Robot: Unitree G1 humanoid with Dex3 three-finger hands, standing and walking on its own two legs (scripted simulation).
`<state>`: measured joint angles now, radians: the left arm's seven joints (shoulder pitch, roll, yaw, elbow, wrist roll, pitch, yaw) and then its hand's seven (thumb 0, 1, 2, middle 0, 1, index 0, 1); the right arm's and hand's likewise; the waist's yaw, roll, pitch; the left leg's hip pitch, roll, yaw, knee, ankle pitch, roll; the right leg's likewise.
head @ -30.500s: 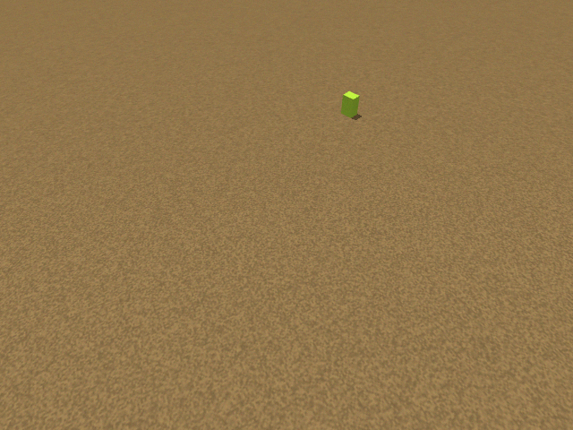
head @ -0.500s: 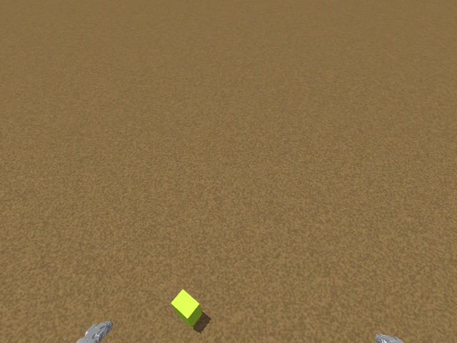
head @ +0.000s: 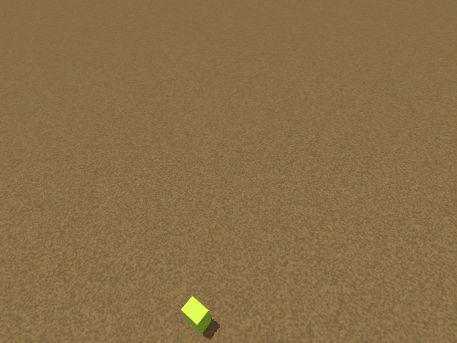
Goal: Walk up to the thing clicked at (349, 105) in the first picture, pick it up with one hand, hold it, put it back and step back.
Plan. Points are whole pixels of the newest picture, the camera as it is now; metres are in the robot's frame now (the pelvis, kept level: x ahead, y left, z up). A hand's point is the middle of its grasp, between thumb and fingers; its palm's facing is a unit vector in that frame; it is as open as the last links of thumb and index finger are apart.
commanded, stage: stand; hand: left
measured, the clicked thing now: (196, 315) +0.39 +0.19 -0.71
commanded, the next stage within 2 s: step back in 1.52 s
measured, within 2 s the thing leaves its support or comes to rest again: neither
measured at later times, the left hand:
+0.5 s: hand out of the picture +0.07 +0.24 -0.15, palm faces -0.02 -0.94 -0.35, open 7.4 cm
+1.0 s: hand out of the picture +0.08 +0.24 -0.15, palm faces -0.02 -0.94 -0.34, open 7.4 cm
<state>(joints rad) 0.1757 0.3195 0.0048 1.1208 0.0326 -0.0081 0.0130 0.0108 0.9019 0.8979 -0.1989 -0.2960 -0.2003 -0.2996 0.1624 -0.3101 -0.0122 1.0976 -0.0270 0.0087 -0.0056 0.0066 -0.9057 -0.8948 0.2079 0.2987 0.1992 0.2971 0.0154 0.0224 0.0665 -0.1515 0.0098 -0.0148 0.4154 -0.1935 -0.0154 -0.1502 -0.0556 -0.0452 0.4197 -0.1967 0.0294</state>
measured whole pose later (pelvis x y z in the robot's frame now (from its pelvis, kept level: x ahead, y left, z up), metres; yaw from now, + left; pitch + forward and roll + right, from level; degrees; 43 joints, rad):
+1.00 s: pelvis +0.01 -0.01 +0.01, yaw -1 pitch -3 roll +0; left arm 0.11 0.33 0.01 1.16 0.02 -0.01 0.00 0.01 0.90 0.90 -0.20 -0.30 -0.20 -0.30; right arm 0.12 -0.34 0.00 1.15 -0.02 0.00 0.00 0.01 -0.91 -0.89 0.21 0.30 0.20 0.30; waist 0.00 0.01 0.06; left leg -0.11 0.03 -0.01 0.33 -0.17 -0.03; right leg -0.11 -0.04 -0.04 0.34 -0.17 0.02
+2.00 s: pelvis -0.05 +0.03 -0.02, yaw -1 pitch -1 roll -1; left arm 0.03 0.40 0.07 0.89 0.01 0.05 0.03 0.01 0.91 0.90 -0.20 -0.30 -0.20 -0.30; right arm 0.16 -0.36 -0.05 0.93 -0.03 0.04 -0.01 0.01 -0.90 -0.89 0.21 0.30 0.20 0.30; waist -0.03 -0.03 0.20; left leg -0.33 -0.01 -0.01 0.64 -0.30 0.04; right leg -0.47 0.10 0.14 1.13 -0.53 -0.01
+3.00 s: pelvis -0.31 +0.01 -0.02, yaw -5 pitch -3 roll +1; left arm 0.25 0.35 0.07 0.86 0.04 0.04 -0.01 0.01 0.90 0.90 -0.20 -0.30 -0.20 -0.30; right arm 0.13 -0.42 -0.06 0.84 0.00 0.07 -0.02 0.01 -0.91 -0.89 0.21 0.30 0.20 0.30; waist 0.03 0.03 0.16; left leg -0.53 -0.08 -0.14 1.01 -0.45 -0.01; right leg -0.25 0.00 0.05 0.68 -0.37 -0.02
